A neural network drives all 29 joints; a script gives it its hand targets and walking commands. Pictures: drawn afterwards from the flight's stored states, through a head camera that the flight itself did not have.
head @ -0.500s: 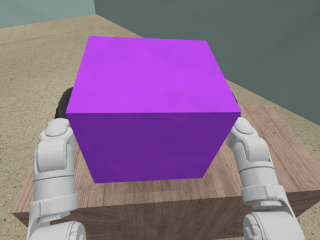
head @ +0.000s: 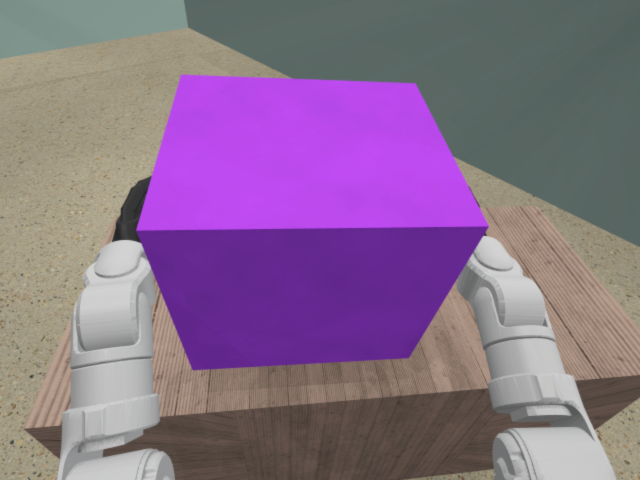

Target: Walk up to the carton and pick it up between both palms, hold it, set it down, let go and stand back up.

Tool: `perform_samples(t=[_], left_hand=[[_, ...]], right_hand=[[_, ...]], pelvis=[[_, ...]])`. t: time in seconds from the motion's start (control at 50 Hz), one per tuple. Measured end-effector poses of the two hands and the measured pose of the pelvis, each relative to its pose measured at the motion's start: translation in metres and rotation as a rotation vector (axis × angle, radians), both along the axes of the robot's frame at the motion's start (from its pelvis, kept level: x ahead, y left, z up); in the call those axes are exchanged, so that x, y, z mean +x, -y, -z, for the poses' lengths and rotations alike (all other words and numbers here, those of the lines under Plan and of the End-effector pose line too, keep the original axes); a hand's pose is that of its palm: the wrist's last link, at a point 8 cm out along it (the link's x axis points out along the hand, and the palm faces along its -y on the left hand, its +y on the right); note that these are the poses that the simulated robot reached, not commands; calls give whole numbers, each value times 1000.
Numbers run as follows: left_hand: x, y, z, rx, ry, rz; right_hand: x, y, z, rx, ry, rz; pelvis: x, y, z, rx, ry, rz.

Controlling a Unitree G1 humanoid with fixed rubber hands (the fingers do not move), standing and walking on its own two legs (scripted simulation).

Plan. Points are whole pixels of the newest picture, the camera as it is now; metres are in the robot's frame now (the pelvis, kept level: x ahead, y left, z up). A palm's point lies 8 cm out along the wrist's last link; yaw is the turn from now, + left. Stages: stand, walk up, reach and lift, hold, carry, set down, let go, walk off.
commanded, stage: hold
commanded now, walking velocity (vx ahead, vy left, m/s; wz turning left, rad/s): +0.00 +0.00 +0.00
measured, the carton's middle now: (303, 227) +0.40 +0.00 +0.13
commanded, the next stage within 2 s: none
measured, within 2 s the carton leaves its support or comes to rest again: neither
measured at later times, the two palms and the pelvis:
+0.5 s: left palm (129, 247) +0.34 +0.20 +0.16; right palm (459, 236) +0.35 -0.19 +0.16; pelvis +0.00 +0.00 +0.00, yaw +0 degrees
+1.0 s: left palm (131, 244) +0.34 +0.20 +0.16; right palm (461, 238) +0.35 -0.19 +0.16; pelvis +0.00 +0.00 +0.00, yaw +0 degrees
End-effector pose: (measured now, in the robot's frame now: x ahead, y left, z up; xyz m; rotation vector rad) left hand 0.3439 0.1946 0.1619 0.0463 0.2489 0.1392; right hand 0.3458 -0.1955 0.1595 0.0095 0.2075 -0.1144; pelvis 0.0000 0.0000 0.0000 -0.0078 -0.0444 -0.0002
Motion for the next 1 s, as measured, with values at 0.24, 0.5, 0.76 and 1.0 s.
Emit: perform_samples(t=[0.24, 0.5, 0.76, 1.0], left_hand=[[2, -3, 3, -7, -3, -6], [0, -7, 5, -3, 8, -4], [-5, -6, 5, -2, 0, -4], [1, -4, 1, -5, -4, 0]], right_hand=[[4, -3, 2, 4, -3, -3], [4, -7, 0, -2, 8, -5], [-2, -6, 2, -3, 0, -4], [1, -4, 0, 2, -4, 3]], pelvis=[[-1, 3, 0, 2, 5, -8], [4, 1, 0, -1, -1, -8], [1, -2, 0, -1, 4, -2], [-2, -1, 0, 1, 7, 0]])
